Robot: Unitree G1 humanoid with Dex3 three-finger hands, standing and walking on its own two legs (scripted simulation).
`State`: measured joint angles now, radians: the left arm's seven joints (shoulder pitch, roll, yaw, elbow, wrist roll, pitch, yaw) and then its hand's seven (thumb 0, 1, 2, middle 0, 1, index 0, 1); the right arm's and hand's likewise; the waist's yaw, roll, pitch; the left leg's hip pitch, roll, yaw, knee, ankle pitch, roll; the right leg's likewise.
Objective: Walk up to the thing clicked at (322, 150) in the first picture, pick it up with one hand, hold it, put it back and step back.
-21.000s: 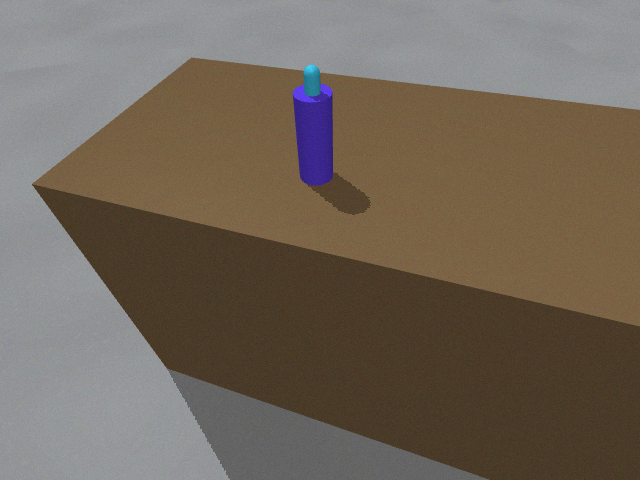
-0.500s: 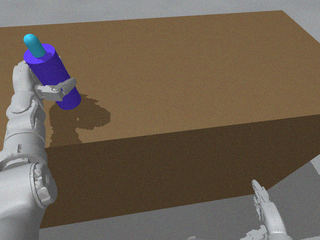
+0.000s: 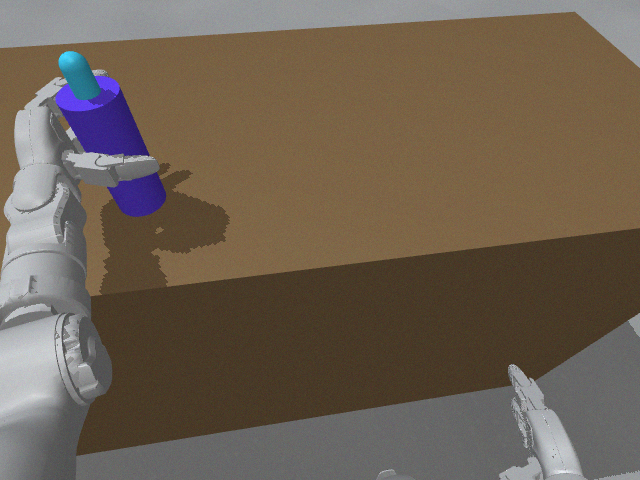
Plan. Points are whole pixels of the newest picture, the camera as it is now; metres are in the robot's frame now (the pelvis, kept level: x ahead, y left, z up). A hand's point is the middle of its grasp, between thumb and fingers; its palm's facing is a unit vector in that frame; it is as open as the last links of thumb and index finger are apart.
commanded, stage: withdraw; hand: left
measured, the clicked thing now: (112, 139) +0.50 +0.20 +0.17
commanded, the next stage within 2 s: rise in 0.44 s
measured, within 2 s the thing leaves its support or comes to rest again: neither
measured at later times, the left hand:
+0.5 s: hand (28, 72) +0.51 +0.25 +0.24, palm faces +0.24 -0.97 +0.01, open 17.4 cm
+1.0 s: hand out of the picture +0.44 +0.35 +0.25, palm faces +0.45 -0.84 -0.29, open 17.6 cm
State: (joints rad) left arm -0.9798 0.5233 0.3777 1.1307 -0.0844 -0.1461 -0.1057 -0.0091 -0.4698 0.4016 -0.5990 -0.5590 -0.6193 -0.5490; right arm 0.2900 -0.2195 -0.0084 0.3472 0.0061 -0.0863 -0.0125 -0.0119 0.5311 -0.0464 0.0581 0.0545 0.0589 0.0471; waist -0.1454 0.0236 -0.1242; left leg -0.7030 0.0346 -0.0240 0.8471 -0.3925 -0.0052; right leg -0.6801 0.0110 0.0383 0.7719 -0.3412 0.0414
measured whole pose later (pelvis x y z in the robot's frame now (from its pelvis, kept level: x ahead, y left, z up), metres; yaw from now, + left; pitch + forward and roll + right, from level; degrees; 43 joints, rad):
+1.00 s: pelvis +0.02 +0.00 +0.02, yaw +1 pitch +9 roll -2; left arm -0.77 0.71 0.39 0.84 0.02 -0.01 -0.07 -0.01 -0.56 0.03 -0.05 -0.04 -0.05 -0.04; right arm 0.34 -0.27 -0.05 0.41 0.06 -0.08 0.02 -0.01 0.55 -0.06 0.06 0.06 0.06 0.05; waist -0.03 0.04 -0.13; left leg -0.49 0.02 -0.02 0.69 -0.36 0.00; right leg -0.46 0.00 0.03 0.60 -0.31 0.04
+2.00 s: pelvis -0.01 -0.02 +0.03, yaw +3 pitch -4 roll +0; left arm 0.36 0.40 0.47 -0.33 -0.07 -0.36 0.02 -0.01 -0.55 0.04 -0.06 -0.07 -0.07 -0.06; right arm 0.37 -0.23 -0.17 0.43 0.04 -0.16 -0.04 -0.01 0.50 -0.06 0.06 0.06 0.06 0.05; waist 0.06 0.05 0.01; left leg -0.23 0.00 -0.05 0.57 -0.28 -0.03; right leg -0.24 -0.03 0.01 0.59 -0.29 0.02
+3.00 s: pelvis +0.01 -0.01 +0.03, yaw +2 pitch +1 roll -1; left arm 0.27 0.17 0.01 0.50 0.00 -0.12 0.11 -0.01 -0.55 0.05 -0.05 -0.06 -0.06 -0.05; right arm 0.23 -0.21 0.00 0.70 0.00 -0.12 -0.05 0.01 -0.90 -0.90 0.20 0.30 0.20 0.30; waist -0.01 0.01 0.01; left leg -0.31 0.02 -0.03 0.63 -0.32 -0.02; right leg -0.30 -0.01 0.02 0.59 -0.30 0.03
